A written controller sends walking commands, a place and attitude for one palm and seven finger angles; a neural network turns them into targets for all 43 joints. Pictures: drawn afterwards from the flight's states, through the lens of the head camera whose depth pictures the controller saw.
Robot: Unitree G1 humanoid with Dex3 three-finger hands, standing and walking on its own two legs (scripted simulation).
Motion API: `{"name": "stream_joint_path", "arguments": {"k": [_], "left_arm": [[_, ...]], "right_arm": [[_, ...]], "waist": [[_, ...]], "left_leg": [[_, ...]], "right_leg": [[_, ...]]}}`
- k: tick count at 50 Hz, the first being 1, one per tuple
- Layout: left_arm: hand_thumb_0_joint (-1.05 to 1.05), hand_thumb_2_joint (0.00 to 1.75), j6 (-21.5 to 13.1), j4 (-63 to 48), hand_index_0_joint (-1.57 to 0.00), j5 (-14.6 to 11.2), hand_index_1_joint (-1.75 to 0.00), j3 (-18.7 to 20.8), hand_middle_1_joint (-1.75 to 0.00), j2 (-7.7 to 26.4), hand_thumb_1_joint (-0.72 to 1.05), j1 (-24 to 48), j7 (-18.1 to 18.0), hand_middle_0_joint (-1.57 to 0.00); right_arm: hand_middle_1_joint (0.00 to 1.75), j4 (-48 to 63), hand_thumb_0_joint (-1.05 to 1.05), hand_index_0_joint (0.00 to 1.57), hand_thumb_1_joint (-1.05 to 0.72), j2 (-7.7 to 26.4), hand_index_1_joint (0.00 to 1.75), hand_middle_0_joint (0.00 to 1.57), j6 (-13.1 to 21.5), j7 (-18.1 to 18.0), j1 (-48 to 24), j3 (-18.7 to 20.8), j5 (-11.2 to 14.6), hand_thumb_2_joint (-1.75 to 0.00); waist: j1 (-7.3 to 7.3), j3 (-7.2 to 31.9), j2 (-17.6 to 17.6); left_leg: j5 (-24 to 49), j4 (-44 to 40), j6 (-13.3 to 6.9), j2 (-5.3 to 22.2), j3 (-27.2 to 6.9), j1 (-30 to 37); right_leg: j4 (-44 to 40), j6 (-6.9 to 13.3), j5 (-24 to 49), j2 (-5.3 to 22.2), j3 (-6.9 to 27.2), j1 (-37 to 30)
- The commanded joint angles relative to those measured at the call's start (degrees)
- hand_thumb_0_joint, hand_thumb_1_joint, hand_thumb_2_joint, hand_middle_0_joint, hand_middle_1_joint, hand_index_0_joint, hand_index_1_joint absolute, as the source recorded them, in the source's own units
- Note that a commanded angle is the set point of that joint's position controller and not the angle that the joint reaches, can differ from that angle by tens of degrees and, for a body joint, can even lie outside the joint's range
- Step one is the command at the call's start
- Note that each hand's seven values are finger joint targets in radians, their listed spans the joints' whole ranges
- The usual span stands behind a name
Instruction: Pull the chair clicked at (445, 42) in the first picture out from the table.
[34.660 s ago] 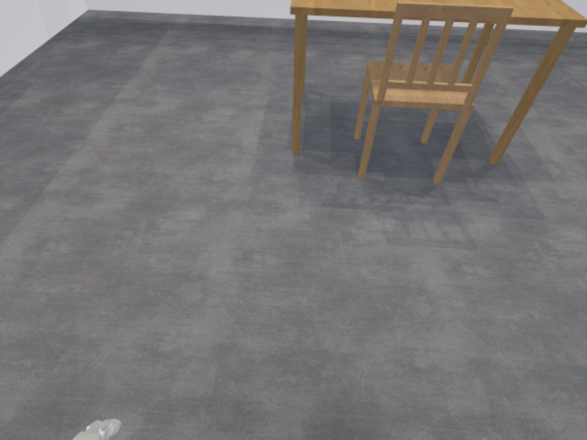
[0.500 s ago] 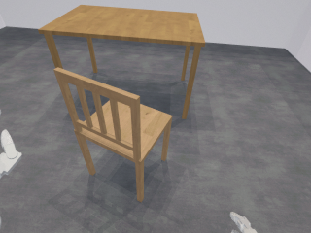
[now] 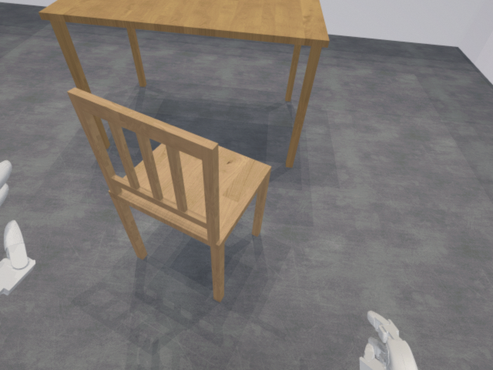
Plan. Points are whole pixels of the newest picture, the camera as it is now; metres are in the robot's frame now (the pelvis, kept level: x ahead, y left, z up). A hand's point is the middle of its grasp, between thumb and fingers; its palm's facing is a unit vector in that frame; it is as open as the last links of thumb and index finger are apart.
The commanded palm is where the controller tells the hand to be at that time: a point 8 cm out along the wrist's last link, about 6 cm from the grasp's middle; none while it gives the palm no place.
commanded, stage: stop stepping back and stand still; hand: left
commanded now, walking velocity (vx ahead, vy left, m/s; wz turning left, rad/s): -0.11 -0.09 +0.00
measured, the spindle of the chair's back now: (150, 168) +0.60 +0.28 -0.10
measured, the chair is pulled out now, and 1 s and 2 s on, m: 0.58 0.58 0.58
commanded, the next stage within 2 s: let the arm hang, fingers relaxed in 0.14 s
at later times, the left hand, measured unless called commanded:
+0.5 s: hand out of the picture +0.07 +0.18 -0.15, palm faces +0.01 -0.98 -0.20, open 7.4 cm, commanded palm none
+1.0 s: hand out of the picture -0.06 +0.17 -0.16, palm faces +0.04 -0.97 -0.22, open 7.4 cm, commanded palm none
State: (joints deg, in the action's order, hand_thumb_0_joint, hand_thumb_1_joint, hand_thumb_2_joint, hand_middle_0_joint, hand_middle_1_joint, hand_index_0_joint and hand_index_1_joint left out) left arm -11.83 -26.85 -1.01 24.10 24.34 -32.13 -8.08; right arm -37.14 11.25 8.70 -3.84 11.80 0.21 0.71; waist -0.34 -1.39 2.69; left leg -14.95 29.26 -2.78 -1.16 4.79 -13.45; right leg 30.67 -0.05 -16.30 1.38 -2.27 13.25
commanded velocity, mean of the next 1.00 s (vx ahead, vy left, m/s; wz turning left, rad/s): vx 0.00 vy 0.00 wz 0.00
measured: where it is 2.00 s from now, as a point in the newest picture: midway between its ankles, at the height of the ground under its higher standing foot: outside the picture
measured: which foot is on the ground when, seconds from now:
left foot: down 0.00-1.00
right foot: down 0.00-1.00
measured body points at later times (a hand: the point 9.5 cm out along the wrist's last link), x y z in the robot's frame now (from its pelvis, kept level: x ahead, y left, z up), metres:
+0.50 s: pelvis -0.03 -0.01 +0.00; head -0.02 +0.00 +0.45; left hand +0.06 +0.23 -0.13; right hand +0.08 -0.26 -0.13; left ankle +0.01 +0.09 -0.73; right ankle +0.00 -0.12 -0.73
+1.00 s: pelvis -0.03 -0.01 +0.00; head -0.02 -0.03 +0.45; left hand -0.06 +0.22 -0.15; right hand -0.06 -0.22 -0.16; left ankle +0.01 +0.09 -0.73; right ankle +0.00 -0.12 -0.73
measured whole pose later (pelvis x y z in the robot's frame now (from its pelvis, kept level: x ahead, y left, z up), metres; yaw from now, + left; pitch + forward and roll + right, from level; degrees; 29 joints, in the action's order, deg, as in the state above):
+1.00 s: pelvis -0.03 -0.01 +0.00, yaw +1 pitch -1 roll +0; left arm 0.9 62.1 0.5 -0.5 9.0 -20.1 -1.4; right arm -61.8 7.6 -0.7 -0.6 21.1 0.0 -1.0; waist -0.5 -2.0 -2.2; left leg -10.1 26.1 -1.8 -0.4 2.8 -14.9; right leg 26.6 1.6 -11.8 0.4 -4.1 13.8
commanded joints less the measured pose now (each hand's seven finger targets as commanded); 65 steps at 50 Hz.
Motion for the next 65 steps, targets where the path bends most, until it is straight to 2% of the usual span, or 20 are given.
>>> {"name": "stream_joint_path", "arguments": {"k": [1,5,11,12,13,14,16,19,21,23,25,30,31,32,35,42,49,53,60,65], "left_arm": [[0.0,0.9,-4.83,-17.36,-0.2,-0.28,-0.3,7.22,-0.3,11.17,0.9,1.91,-1.92,-0.2],[0.0,0.9,-4.43,-15.44,-0.2,-0.73,-0.3,7.78,-0.3,10.71,0.9,0.42,-1.94,-0.2],[0.0,0.9,-3.26,-8.65,-0.2,-1.51,-0.3,6.67,-0.3,8.97,0.9,1.2,-1.64,-0.2],[0.0,0.9,3.19,33.29,-0.2,2.56,-0.3,-20.1,-0.3,-1.95,0.9,5.88,5.86,-0.2],[0.0,0.9,8.98,35.75,-0.2,3.77,-0.3,-16.36,-0.3,-0.84,0.9,6.55,7.72,-0.2],[0.0,0.9,10.78,35.52,-0.2,3.69,-0.3,-16.78,-0.3,-1.91,0.9,6.28,7.98,-0.2],[0.0,0.9,10.99,40.73,-0.2,3.21,-0.3,-17.92,-0.3,-2.94,0.9,9.81,7.99,-0.2],[0.0,0.9,11.4,49.82,-0.2,3.14,-0.3,-19.24,-0.3,-1.58,0.9,14.65,7.78,-0.2],[0.0,0.9,11.81,56.33,-0.2,2.87,-0.3,-20.16,-0.3,-1.49,0.9,16.67,7.51,-0.2],[0.0,0.9,12.4,62.25,-0.2,2.55,-0.3,-21.36,-0.3,-2.07,0.9,17.33,7.39,-0.2],[0.0,0.9,12.3,68.0,-0.2,2.31,-0.3,-22.12,-0.3,-2.32,0.9,15.76,7.31,-0.2],[0.0,0.9,11.92,77.68,-0.2,2.03,-0.3,-22.45,-0.3,-4.38,0.9,12.23,7.18,-0.2],[0.0,0.9,11.87,79.04,-0.2,1.93,-0.3,-22.76,-0.3,-4.42,0.9,12.03,7.2,-0.2],[0.0,0.9,11.87,80.13,-0.2,1.88,-0.3,-22.91,-0.3,-4.85,0.9,11.53,7.14,-0.2],[0.0,0.9,11.77,82.77,-0.2,1.87,-0.3,-23.5,-0.3,-6.15,0.9,11.6,7.04,-0.2],[0.0,0.9,11.68,86.5,-0.2,1.74,-0.3,-23.86,-0.3,-7.79,0.9,9.75,6.44,-0.2],[0.0,0.9,11.73,87.37,-0.2,1.64,-0.3,-23.81,-0.3,-9.47,0.9,9.27,6.05,-0.2],[0.0,0.9,11.47,87.49,-0.2,1.64,-0.3,-23.68,-0.3,-10.32,0.9,9.16,5.95,-0.2],[0.0,0.9,11.16,87.59,-0.2,1.54,-0.3,-23.57,-0.3,-11.2,0.9,10.06,5.86,-0.2],[0.0,0.9,11.03,87.72,-0.2,1.49,-0.3,-23.6,-0.3,-11.5,0.9,10.43,5.89,-0.2]], "right_arm": [[0.3,8.77,0.0,0.2,-0.9,6.99,0.3,0.2,3.51,-0.62,-4.4,1.98,-0.24,-0.9],[0.3,9.22,0.0,0.2,-0.9,6.81,0.3,0.2,2.92,-0.59,-4.49,1.97,-0.49,-0.9],[0.3,9.28,0.0,0.2,-0.9,6.64,0.3,0.2,1.51,-0.71,-5.34,1.95,-0.14,-0.9],[0.3,-3.46,0.0,0.2,-0.9,12.74,0.3,0.2,6.03,4.1,-6.18,4.33,1.01,-0.9],[0.3,-4.44,0.0,0.2,-0.9,14.54,0.3,0.2,0.86,4.43,-1.44,5.33,-0.2,-0.9],[0.3,-3.11,0.0,0.2,-0.9,12.67,0.3,0.2,-0.97,4.2,-1.05,4.9,-0.18,-0.9],[0.3,-3.63,0.0,0.2,-0.9,11.11,0.3,0.2,-3.08,4.11,-1.29,3.46,-0.93,-0.9],[0.3,-4.52,0.0,0.2,-0.9,11.37,0.3,0.2,-5.16,4.15,-1.56,2.59,-1.92,-0.9],[0.3,-5.92,0.0,0.2,-0.9,10.86,0.3,0.2,-6.52,4.18,-1.69,2.1,-2.31,-0.9],[0.3,-7.7,0.0,0.2,-0.9,9.88,0.3,0.2,-7.42,4.29,-1.8,1.28,-2.54,-0.9],[0.3,-9.88,0.0,0.2,-0.9,9.3,0.3,0.2,-7.8,4.19,-1.35,0.85,-2.52,-0.9],[0.3,-14.42,0.0,0.2,-0.9,7.44,0.3,0.2,-8.42,3.47,3.92,1.06,-2.3,-0.9],[0.3,-15.17,0.0,0.2,-0.9,7.27,0.3,0.2,-8.52,3.41,4.91,1.1,-2.18,-0.9],[0.3,-15.61,0.0,0.2,-0.9,7.33,0.3,0.2,-8.79,3.27,6.01,1.32,-2.03,-0.9],[0.3,-17.88,0.0,0.2,-0.9,6.69,0.3,0.2,-9.05,3.01,9.32,1.55,-2.0,-0.9],[0.3,-21.58,0.0,0.2,-0.9,4.07,0.3,0.2,-8.89,2.74,14.01,1.23,-1.93,-0.9],[0.3,-23.61,0.0,0.2,-0.9,1.72,0.3,0.2,-8.52,2.51,14.46,0.78,-2.02,-0.9],[0.3,-23.89,0.0,0.2,-0.9,1.03,0.3,0.2,-7.98,2.32,14.36,0.68,-1.96,-0.9],[0.3,-24.19,0.0,0.2,-0.9,-0.24,0.3,0.2,-7.79,2.09,13.85,0.55,-1.9,-0.9],[0.3,-24.3,0.0,0.2,-0.9,0.1,0.3,0.2,-7.78,2.03,13.74,0.63,-1.87,-0.9]], "waist": [[0.52,7.4,-8.13],[0.55,8.0,-11.19],[-0.03,5.16,-3.69],[-3.63,3.41,-2.43],[-1.82,6.67,-0.38],[-1.59,6.84,0.61],[-0.6,7.71,3.84],[-0.29,5.71,7.8],[-0.28,3.48,4.9],[0.09,-0.33,-4.46],[0.68,-0.88,-10.67],[0.5,1.21,-14.39],[0.45,1.18,-13.46],[0.31,0.56,-9.83],[-0.4,-2.13,-3.39],[-0.8,-4.21,0.86],[-0.38,-6.61,-2.31],[0.0,-4.68,-3.53],[-0.03,-5.25,-4.64],[-0.36,-4.06,-2.97]], "left_leg": [[22.92,-7.61,0.4,10.12,-10.15,4.45],[20.56,-8.59,1.27,9.59,-8.82,5.14],[7.47,-9.92,1.23,7.97,-8.04,2.43],[23.91,0.71,1.61,7.87,-8.35,1.83],[26.43,0.15,1.6,8.9,-8.75,1.41],[23.87,0.38,1.49,8.83,-9.06,1.53],[16.65,-0.43,-0.19,8.8,-12.04,-2.04],[11.43,-0.77,-0.41,6.44,-11.83,-3.97],[8.24,-2.39,-0.25,5.48,-11.45,-3.38],[3.82,-6.83,-0.16,5.88,-12.09,-5.3],[-1.27,-9.91,-0.03,5.82,-12.04,-5.68],[-9.98,-12.15,0.22,5.76,-11.47,-4.52],[-10.53,-12.29,0.22,5.8,-11.62,-4.32],[-11.34,-12.36,0.12,6.34,-11.91,-4.1],[-9.92,-10.56,0.05,5.77,-10.79,-3.78],[-5.32,-8.95,-0.26,5.44,-9.62,-2.29],[-4.94,-10.97,-0.24,5.95,-9.95,-3.57],[-2.5,-11.46,-0.13,6.23,-9.79,-3.44],[2.25,-10.32,0.29,5.83,-8.47,-2.38],[4.28,-9.57,0.4,5.99,-8.02,0.01]], "right_leg": [[-3.66,0.49,16.54,2.52,4.11,-4.78],[-5.39,0.64,15.04,2.08,4.08,-5.59],[-10.27,0.7,13.21,3.08,6.42,-5.01],[-3.08,1.63,23.55,5.42,1.39,2.75],[-3.4,1.71,22.16,7.0,3.89,1.41],[-3.11,1.65,18.66,6.35,3.39,1.94],[-2.75,2.14,10.95,5.79,3.28,1.72],[-4.3,3.98,8.88,6.56,5.78,0.14],[-6.12,4.44,5.04,6.83,6.8,1.23],[-6.71,3.78,-0.55,5.21,5.89,1.74],[-7.69,3.42,-2.16,4.24,5.79,0.4],[-9.74,3.76,-3.68,3.72,4.8,-1.71],[-9.87,3.78,-4.04,3.64,4.81,-1.6],[-10.77,3.74,-5.34,3.55,4.4,-0.8],[-13.28,3.98,-9.59,4.24,5.95,2.55],[-13.92,4.32,-10.62,4.56,6.26,5.63],[-12.62,4.05,-7.78,3.92,5.86,5.41],[-11.22,3.92,-2.49,3.78,5.34,2.23],[-11.82,4.03,0.64,4.33,5.72,0.91],[-12.18,3.96,1.75,4.54,5.49,0.7]]}}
